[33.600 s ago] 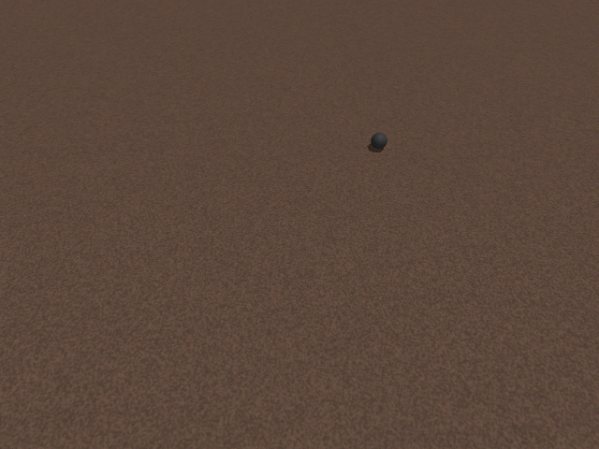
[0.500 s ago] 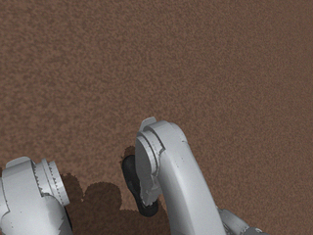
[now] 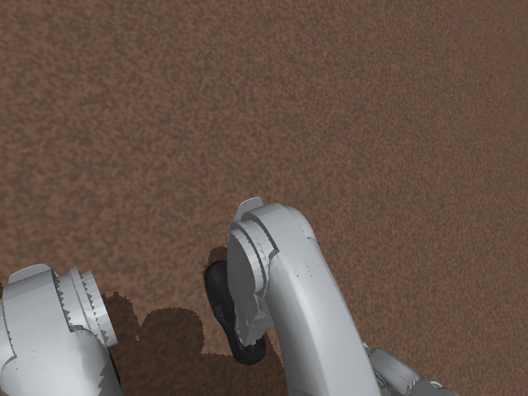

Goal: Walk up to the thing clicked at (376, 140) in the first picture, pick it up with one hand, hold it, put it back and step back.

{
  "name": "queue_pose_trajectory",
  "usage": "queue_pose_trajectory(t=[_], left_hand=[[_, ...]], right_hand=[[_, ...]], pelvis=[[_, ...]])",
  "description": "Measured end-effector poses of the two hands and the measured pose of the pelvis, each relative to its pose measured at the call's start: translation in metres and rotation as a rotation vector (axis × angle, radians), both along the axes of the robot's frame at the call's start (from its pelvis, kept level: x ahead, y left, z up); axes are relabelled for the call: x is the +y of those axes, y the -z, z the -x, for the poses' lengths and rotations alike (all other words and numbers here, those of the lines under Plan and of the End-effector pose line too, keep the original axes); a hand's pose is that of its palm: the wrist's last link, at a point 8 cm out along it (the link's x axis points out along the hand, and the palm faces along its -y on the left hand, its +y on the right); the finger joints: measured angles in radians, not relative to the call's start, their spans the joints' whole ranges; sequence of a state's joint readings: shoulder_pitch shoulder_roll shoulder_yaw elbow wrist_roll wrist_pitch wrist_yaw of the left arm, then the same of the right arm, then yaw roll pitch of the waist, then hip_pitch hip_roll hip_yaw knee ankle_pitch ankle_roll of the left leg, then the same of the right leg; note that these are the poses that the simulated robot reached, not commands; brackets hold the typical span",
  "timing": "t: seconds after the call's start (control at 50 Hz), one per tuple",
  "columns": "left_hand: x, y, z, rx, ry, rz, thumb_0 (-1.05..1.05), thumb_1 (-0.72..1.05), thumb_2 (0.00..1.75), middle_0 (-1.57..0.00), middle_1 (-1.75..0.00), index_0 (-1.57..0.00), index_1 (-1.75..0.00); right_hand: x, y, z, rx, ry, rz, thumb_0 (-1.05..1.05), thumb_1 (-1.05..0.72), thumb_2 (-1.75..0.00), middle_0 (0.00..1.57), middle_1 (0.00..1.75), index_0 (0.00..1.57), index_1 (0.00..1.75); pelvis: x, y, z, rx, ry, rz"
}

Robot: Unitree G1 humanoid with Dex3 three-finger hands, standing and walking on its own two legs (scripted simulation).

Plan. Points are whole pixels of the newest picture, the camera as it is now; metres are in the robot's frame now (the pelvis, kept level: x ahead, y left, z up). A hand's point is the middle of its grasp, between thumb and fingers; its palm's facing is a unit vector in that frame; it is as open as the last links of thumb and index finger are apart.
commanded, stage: withdraw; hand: left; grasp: from above
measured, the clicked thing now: out of the picture +0.44 +0.31 -0.25
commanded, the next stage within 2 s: home in 0.80 s
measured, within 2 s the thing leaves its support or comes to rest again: rests again in 0.30 s
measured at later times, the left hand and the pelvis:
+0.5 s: hand out of the picture +0.42 +0.34 -0.08, palm faces -0.40 -0.07 -0.91, open 14.0 cm; pelvis +0.00 +0.00 +0.06, yaw +6 degrees
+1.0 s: hand out of the picture +0.42 +0.34 -0.14, palm faces -0.39 -0.09 -0.92, open 13.7 cm; pelvis -0.01 -0.01 +0.03, yaw +6 degrees
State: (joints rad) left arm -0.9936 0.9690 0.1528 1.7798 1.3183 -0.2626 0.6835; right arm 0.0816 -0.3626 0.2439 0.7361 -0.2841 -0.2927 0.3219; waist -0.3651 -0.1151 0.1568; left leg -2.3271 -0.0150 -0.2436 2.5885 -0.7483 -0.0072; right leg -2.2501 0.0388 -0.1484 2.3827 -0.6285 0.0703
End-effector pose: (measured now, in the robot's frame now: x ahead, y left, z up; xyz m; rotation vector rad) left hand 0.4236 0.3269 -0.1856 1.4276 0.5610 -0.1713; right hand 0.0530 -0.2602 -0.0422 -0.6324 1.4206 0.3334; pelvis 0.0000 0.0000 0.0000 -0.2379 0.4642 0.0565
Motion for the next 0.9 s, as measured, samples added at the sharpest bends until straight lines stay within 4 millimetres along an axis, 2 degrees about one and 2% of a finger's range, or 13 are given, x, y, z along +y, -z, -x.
queue_pose_trajectory(t=[0.1, 0.2, 0.3, 0.4, 0.5, 0.56, 0.62, 0.7, 0.78, 0.9], left_hand=[[0.002, -0.004, -0.003, -0.024, -0.001, -0.006, 0.00, -0.46, 0.99, -0.09, -1.06, -0.10, -1.05], [0.009, -0.026, -0.012, -0.095, -0.014, -0.025, 0.00, -0.48, 0.99, -0.09, -1.04, -0.09, -1.02], [0.015, -0.070, -0.015, -0.151, -0.010, -0.069, 0.00, -0.50, 1.00, -0.09, -1.02, -0.09, -1.01], [0.016, -0.121, -0.007, -0.118, -0.016, -0.105, 0.00, -0.51, 1.01, -0.09, -1.01, -0.08, -1.01], [0.010, -0.166, 0.005, -0.041, -0.019, -0.101, 0.00, -0.51, 1.01, -0.10, -1.01, -0.09, -1.01], [0.006, -0.181, 0.011, 0.009, -0.011, -0.081, 0.00, -0.51, 1.02, -0.11, -1.00, -0.09, -1.02], [0.003, -0.186, 0.018, 0.045, 0.008, -0.056, 0.00, -0.51, 1.02, -0.11, -1.01, -0.09, -1.02], [0.002, -0.180, 0.024, 0.061, 0.053, -0.036, 0.00, -0.52, 1.03, -0.11, -1.02, -0.09, -1.03], [0.004, -0.161, 0.027, 0.063, 0.091, -0.028, 0.00, -0.52, 1.03, -0.10, -1.02, -0.09, -1.03], [0.007, -0.121, 0.022, 0.032, 0.107, -0.015, 0.00, -0.51, 1.03, -0.10, -1.03, -0.09, -1.03]], right_hand=[[0.000, 0.000, 0.000, 0.002, 0.006, -0.001, 0.00, -0.90, -0.90, 0.20, 0.30, 0.20, 0.30], [-0.003, 0.001, -0.003, -0.011, 0.041, -0.006, 0.00, -0.91, -0.90, 0.20, 0.30, 0.20, 0.30], [-0.004, 0.005, -0.014, -0.044, 0.127, -0.031, 0.00, -0.91, -0.90, 0.20, 0.30, 0.20, 0.30], [-0.002, 0.008, -0.036, -0.093, 0.203, -0.074, 0.01, -0.91, -0.90, 0.20, 0.30, 0.20, 0.30], [0.001, 0.000, -0.057, -0.159, 0.228, -0.106, 0.01, -0.91, -0.91, 0.20, 0.30, 0.20, 0.30], [0.001, -0.008, -0.065, -0.199, 0.224, -0.105, 0.00, -0.91, -0.91, 0.20, 0.30, 0.20, 0.30], [-0.003, -0.015, -0.068, -0.229, 0.213, -0.083, 0.00, -0.91, -0.91, 0.20, 0.30, 0.20, 0.30], [-0.011, -0.018, -0.063, -0.229, 0.202, -0.029, 0.00, -0.91, -0.91, 0.20, 0.30, 0.20, 0.30], [-0.019, -0.016, -0.051, -0.196, 0.191, 0.030, 0.00, -0.91, -0.90, 0.20, 0.30, 0.20, 0.30], [-0.023, -0.006, -0.028, -0.134, 0.183, 0.095, 0.00, -0.91, -0.90, 0.20, 0.30, 0.20, 0.30]], pelvis=[[0.000, -0.001, 0.000, 0.004, 0.000, -0.001], [-0.001, -0.004, -0.003, 0.030, -0.004, -0.006], [-0.002, -0.013, -0.007, 0.086, -0.014, -0.017], [-0.002, -0.034, -0.006, 0.129, -0.037, -0.045], [-0.004, -0.058, 0.000, 0.136, -0.058, -0.076], [-0.007, -0.068, 0.005, 0.126, -0.067, -0.093], [-0.010, -0.074, 0.009, 0.116, -0.073, -0.102], [-0.012, -0.073, 0.012, 0.110, -0.077, -0.108], [-0.013, -0.064, 0.013, 0.109, -0.076, -0.106], [-0.010, -0.043, 0.010, 0.104, -0.068, -0.090]])
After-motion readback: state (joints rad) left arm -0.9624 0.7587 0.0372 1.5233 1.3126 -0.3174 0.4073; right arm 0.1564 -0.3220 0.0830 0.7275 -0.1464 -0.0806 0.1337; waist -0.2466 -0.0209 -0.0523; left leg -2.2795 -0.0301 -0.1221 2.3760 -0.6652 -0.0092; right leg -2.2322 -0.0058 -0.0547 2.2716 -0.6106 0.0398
